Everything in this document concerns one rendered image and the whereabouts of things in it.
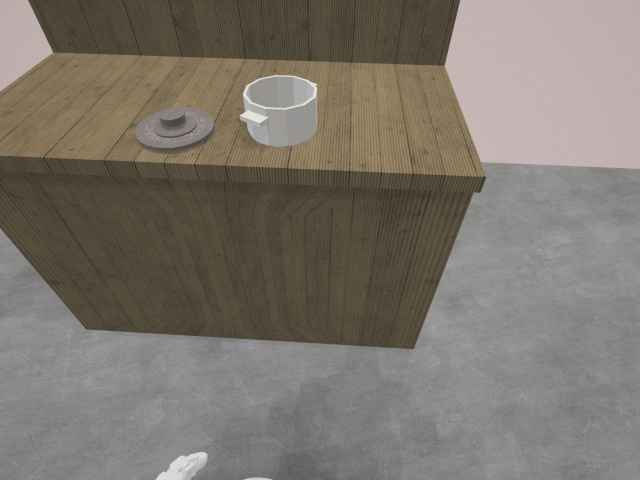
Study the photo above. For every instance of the knob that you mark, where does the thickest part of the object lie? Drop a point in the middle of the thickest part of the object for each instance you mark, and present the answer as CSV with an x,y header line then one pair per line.
x,y
172,117

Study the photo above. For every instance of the lid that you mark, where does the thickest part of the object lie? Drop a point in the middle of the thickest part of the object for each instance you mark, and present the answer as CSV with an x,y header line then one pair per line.
x,y
198,127

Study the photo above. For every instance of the table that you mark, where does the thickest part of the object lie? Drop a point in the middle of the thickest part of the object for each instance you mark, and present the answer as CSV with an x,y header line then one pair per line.
x,y
342,239

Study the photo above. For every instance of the pot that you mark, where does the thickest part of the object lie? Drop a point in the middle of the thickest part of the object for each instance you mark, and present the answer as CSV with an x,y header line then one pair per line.
x,y
281,111

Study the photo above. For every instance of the left robot hand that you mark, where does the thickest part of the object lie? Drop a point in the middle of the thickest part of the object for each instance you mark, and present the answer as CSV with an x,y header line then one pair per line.
x,y
184,468

